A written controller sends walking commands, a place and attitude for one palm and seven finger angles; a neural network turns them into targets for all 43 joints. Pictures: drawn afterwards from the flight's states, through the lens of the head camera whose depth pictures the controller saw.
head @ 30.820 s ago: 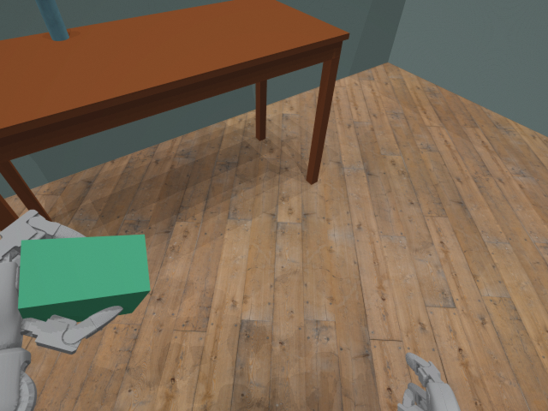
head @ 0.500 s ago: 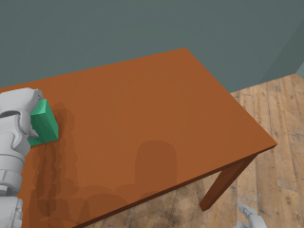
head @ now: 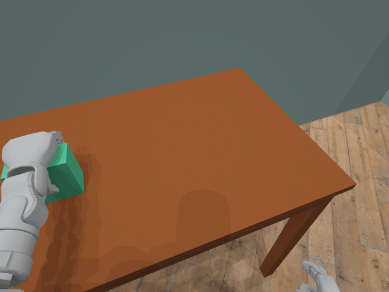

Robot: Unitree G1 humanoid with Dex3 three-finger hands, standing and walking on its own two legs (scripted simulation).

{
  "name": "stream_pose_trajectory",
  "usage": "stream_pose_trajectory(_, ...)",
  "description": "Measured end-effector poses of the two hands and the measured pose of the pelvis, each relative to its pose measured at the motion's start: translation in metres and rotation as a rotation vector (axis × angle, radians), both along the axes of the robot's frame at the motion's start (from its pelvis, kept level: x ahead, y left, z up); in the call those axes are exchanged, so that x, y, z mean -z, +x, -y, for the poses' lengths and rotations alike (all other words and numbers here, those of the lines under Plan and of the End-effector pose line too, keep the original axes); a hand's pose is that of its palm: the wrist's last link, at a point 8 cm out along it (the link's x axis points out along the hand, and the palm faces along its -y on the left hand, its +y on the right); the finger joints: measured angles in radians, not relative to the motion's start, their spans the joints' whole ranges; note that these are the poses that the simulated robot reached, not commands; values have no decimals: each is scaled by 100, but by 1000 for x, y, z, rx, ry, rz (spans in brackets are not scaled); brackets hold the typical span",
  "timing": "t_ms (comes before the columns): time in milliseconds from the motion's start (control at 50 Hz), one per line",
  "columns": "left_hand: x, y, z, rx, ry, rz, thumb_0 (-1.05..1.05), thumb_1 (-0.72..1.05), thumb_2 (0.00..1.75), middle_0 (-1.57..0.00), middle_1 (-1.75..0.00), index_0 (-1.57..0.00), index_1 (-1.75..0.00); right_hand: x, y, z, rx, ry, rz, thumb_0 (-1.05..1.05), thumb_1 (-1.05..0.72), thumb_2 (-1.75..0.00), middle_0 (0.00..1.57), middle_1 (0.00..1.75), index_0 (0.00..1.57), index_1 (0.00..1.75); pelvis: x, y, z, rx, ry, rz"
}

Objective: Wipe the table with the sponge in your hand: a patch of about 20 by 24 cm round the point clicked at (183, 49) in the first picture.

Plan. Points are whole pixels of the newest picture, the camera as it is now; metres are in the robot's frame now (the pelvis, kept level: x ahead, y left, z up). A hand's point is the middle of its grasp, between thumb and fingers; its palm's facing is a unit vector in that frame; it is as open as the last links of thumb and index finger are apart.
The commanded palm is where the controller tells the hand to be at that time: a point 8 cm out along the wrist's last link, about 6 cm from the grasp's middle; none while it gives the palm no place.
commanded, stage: wipe back along the first lane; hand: left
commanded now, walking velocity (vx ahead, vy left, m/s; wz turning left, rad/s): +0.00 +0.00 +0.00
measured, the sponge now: (51, 180) +0.32 +0.35 +0.05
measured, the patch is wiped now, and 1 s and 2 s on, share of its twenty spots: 0.85 0.90 0.90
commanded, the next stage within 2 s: lift the sponge slowly off the table in 1.12 s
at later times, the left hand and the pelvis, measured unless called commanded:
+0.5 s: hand (43, 185) +0.28 +0.33 +0.09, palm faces +0.00 -0.02 -1.00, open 10.0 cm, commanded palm +0.24 +0.31 +0.12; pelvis +0.00 +0.00 +0.00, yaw +0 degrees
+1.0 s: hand (41, 211) +0.23 +0.30 +0.09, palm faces +0.05 -0.04 -1.00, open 10.0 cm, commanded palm +0.19 +0.29 +0.11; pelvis +0.00 -0.01 +0.00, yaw +0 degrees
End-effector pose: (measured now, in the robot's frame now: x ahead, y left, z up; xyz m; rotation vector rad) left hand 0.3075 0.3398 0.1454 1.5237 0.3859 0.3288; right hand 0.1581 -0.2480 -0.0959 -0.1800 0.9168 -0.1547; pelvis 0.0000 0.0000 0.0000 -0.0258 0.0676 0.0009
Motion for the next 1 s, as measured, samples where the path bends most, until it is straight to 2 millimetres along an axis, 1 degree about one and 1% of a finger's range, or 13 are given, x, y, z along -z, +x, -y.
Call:
stream_pose_trajectory(160, 1, -21, 6, 0, -2, 18, 0, -49, 107, -70, -138, -72, -138, -7, 14, -10, -34, 19, 63, 1, -91, -90, 20, 30, 20, 30, 0, -4, -1, -1, 0, 20)
stream_pose_trajectory(260, 2, -28, 9, -12, -1, 19, 0, -48, 107, -69, -138, -71, -138, -9, 18, -13, -55, 20, 76, 1, -91, -90, 20, 30, 20, 30, 0, -6, 1, -5, 1, 28)
stream_pose_trajectory(380, 2, -33, 12, -10, 5, 14, 0, -48, 107, -69, -138, -71, -138, -9, 19, -12, -58, 25, 83, 1, -91, -90, 20, 30, 20, 30, 1, -7, 3, -3, 1, 30)
stream_pose_trajectory(520, 2, -46, 19, 1, 2, 32, 0, -48, 107, -69, -139, -71, -139, -6, 21, -8, -55, 31, 88, 2, -91, -90, 20, 30, 20, 30, 1, -2, 5, 2, 4, 36)
stream_pose_trajectory(640, 2, -57, 25, -4, 1, 45, 0, -48, 107, -69, -138, -71, -139, -6, 28, -7, -64, 36, 103, 2, -91, -90, 20, 30, 20, 30, 1, 1, 7, 2, 6, 41)
stream_pose_trajectory(860, 2, -84, 36, -1, -9, 68, 0, -48, 107, -69, -138, -71, -138, -16, 51, -13, -97, 49, 177, 2, -91, -90, 20, 30, 20, 30, 3, 4, 9, 6, 8, 52)
stream_pose_trajectory(1000, 3, -101, 42, -2, -13, 81, 0, -48, 107, -69, -138, -71, -138, -17, 49, -14, -104, 45, 183, 2, -91, -90, 20, 30, 20, 31, 3, 2, 9, 7, 8, 62)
